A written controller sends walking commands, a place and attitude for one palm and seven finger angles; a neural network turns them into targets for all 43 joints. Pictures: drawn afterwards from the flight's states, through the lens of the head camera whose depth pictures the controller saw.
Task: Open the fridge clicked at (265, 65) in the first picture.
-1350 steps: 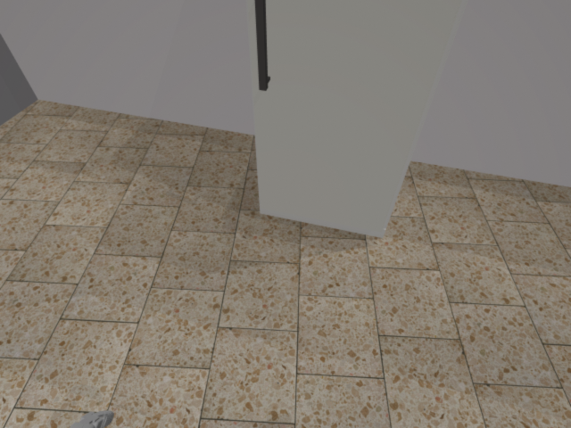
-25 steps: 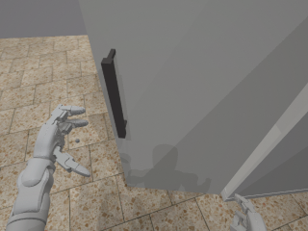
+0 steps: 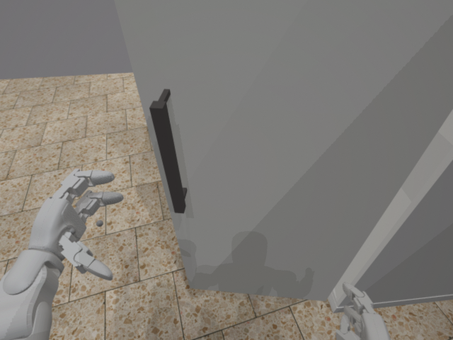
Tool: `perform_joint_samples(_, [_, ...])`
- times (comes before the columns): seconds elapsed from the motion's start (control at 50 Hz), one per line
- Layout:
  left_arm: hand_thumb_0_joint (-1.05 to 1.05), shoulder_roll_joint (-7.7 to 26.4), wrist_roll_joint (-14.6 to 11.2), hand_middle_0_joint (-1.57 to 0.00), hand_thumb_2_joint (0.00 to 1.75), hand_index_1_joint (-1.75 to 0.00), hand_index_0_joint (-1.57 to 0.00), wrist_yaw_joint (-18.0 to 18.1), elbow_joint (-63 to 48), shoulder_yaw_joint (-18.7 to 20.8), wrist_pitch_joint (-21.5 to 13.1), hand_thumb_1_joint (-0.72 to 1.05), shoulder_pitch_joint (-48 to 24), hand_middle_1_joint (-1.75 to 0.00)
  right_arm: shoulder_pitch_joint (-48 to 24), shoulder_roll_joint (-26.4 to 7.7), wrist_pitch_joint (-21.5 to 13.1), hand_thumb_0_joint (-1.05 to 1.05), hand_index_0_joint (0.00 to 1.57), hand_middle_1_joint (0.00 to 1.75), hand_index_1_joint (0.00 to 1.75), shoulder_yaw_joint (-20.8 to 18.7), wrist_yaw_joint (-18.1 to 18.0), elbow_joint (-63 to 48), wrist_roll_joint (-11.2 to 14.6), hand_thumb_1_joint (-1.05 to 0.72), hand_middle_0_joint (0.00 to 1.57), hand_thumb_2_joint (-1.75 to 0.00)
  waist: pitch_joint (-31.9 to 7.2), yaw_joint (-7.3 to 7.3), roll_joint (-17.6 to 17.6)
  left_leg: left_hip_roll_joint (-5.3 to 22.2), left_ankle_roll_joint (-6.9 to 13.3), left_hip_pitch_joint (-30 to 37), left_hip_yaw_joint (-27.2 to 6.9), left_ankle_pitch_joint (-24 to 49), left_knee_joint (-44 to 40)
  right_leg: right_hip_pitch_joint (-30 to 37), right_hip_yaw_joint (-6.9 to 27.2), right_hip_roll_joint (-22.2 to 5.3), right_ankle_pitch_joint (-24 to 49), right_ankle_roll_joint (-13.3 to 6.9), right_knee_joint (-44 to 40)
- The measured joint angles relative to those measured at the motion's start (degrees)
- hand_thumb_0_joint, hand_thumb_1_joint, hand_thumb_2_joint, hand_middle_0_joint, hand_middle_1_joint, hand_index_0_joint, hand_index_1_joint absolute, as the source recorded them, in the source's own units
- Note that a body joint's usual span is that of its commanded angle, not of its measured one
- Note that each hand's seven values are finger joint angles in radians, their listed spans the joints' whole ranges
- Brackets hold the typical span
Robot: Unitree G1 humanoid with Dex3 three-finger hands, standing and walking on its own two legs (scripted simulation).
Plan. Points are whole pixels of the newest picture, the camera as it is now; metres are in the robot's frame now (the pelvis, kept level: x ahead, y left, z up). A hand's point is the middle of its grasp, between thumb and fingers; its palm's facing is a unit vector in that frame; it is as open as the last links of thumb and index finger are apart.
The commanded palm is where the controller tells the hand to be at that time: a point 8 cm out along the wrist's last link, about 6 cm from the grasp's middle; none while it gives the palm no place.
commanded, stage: draw the hand back to the body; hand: left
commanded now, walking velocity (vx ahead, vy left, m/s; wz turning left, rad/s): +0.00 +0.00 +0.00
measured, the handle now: (173, 158) +0.43 +0.15 +0.10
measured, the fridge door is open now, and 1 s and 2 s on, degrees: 79 79 79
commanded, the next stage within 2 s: step back with the hand held close in 1.30 s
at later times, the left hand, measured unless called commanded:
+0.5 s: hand (57, 238) +0.22 +0.27 +0.14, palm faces +0.39 -0.87 -0.30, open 12.9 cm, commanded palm +0.17 +0.30 +0.16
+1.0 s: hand (22, 225) +0.21 +0.29 +0.18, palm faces +0.48 -0.79 -0.38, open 8.1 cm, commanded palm +0.16 +0.32 +0.19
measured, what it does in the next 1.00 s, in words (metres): stands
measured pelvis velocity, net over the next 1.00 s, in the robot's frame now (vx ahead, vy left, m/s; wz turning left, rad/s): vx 0.02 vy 0.01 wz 0.00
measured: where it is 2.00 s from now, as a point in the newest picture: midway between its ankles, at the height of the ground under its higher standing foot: outside the picture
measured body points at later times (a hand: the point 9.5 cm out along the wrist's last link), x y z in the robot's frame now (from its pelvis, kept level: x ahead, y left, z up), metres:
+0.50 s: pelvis +0.00 +0.01 +0.02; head -0.01 +0.00 +0.47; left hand +0.19 +0.31 +0.15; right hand +0.19 -0.21 -0.06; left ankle +0.02 +0.12 -0.72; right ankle +0.01 -0.12 -0.72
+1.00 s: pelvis +0.02 +0.01 +0.02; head +0.00 +0.00 +0.47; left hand +0.18 +0.33 +0.20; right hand +0.22 -0.20 -0.06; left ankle +0.02 +0.12 -0.72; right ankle +0.01 -0.12 -0.72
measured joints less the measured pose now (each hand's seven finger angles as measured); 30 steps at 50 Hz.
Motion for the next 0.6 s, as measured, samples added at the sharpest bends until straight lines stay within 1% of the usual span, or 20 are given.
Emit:
perform_joint_samples(0.1, [-0.01, 0.05, -0.45, -0.25, 0.2, -1.15, -0.25, -0.52, -3.29, 1.54, 1.68, -0.55, 3.63, -1.15, 0.59, -0.77, -0.66, 0.01, 0.2, 0.3, 0.3, -0.52, 0.1, 0.05, 0.15, -0.9, 0.2, -0.9, -0.06, 0.5, -0.02, 0.07, 0.01, 1.07, 0.08, 0.16, -0.64, 1.09, 0.07, 0.11, 0.24, 0.03, -0.75])
perform_joint_samples(0.24, [-0.01, 0.0, -0.33, -0.25, 0.22, -1.13, -0.25, -0.53, -7.46, 1.33, 2.85, -0.51, 5.5, -1.13, -0.01, -1.27, -2.43, 0.01, 0.2, 0.3, 0.3, -0.58, -0.92, 1.15, 0.23, -0.9, 0.2, -0.9, 0.96, 1.56, 0.03, -0.15, 0.12, 2.6, -0.65, 0.59, -1.24, 3.26, -0.67, -0.02, 0.75, 0.11, -2.01])
perform_joint_samples(0.26, [-0.01, 0.33, 1.76, -0.25, 0.22, -1.13, -0.25, 1.67, -8.32, 0.91, 2.74, -0.5, 5.6, -1.12, -0.39, -1.09, -2.47, 0.01, 0.2, 0.3, 0.3, -0.62, -0.99, 1.49, -0.25, -0.9, 0.2, -0.9, 1.23, 1.72, -0.04, -0.13, 0.13, 2.99, -0.68, 0.75, -1.56, 3.69, -0.7, 0.03, 0.94, 0.12, -2.44])
perform_joint_samples(0.28, [-0.01, 0.63, 3.97, -0.25, 0.23, -1.11, -0.25, 5.12, -9.3, 0.37, 2.45, -0.48, 5.85, -1.11, -0.94, -0.83, -2.34, 0.01, 0.2, 0.3, 0.3, -0.62, -1.02, 1.9, -0.82, -0.9, 0.2, -0.9, 1.62, 1.76, -0.14, -0.11, 0.1, 3.48, -0.67, 1.04, -2.14, 4.22, -0.7, 0.07, 1.29, 0.16, -3.12])
perform_joint_samples(0.32, [-0.01, 0.55, 7.58, -0.25, 0.25, -1.09, -0.25, 12.16, -11.25, -0.46, 1.91, -0.44, 6.78, -1.08, -2.06, -0.2, -1.74, 0.01, 0.2, 0.3, 0.3, -0.57, -0.99, 2.47, -1.61, -0.9, 0.2, -0.9, 2.56, 1.69, -0.42, -0.19, 0.09, 4.58, -0.57, 1.85, -3.67, 5.29, -0.63, 0.06, 2.14, 0.21, -4.65])
perform_joint_samples(0.36, [-0.01, 0.01, 10.3, -0.25, 0.28, -1.06, -0.24, 17.54, -13.34, -1.04, 1.64, -0.38, 8.31, -1.05, -2.82, 0.4, -0.98, 0.01, 0.2, 0.3, 0.3, -0.49, -0.89, 2.81, -2.18, -0.9, 0.2, -0.9, 3.33, 1.73, -0.72, -0.34, 0.23, 5.73, -0.32, 2.64, -5.33, 6.29, -0.44, -0.02, 2.93, 0.28, -6.16])
perform_joint_samples(0.4, [-0.01, -0.64, 12.36, -0.24, 0.31, -1.02, -0.24, 21.28, -15.4, -1.71, 1.46, -0.32, 10.11, -1.02, -3.16, 0.83, -0.29, 0.01, 0.2, 0.3, 0.3, -0.48, -0.75, 3.05, -2.66, -0.9, 0.2, -0.9, 3.96, 1.92, -0.74, -0.57, 0.37, 6.99, -0.05, 3.24, -6.85, 7.41, -0.21, -0.19, 3.53, 0.4, -7.5])
perform_joint_samples(0.44, [-0.01, -0.94, 13.74, -0.24, 0.34, -0.99, -0.24, 23.67, -16.94, -2.31, 1.24, -0.26, 11.78, -0.98, -3.3, 1.17, 0.44, 0.01, 0.2, 0.3, 0.3, -0.39, -0.67, 3.51, -3.06, -0.9, 0.2, -0.9, 4.32, 2.24, -0.7, -0.85, 0.54, 8.25, 0.2, 3.7, -8.25, 8.53, -0.01, -0.42, 3.94, 0.59, -8.71])
perform_joint_samples(0.48, [-0.01, -0.99, 14.66, -0.24, 0.37, -0.95, -0.24, 25.18, -17.94, -2.65, 1.15, -0.19, 12.76, -0.94, -3.38, 1.5, 1.26, 0.01, 0.2, 0.3, 0.3, -0.3, -0.64, 4.02, -3.31, -0.9, 0.2, -0.9, 4.66, 2.63, -0.66, -1.12, 0.7, 9.47, 0.37, 4.06, -9.48, 9.65, 0.1, -0.65, 4.24, 0.78, -9.76])
perform_joint_samples(0.6, [-0.01, -0.64, 15.96, -0.24, 0.47, -0.82, -0.23, 27.21, -19.45, -1.78, 1.25, 0.01, 13.77, -0.82, -3.82, 2.23, 3.23, 0.01, 0.2, 0.3, 0.3, -0.12, -0.3, 5.18, -3.75, -0.9, 0.2, -0.9, 5.24, 3.33, -0.38, -1.75, 1.03, 12.58, 0.74, 4.63, -12.23, 12.54, 0.38, -1.17, 4.75, 1.18, -12.19])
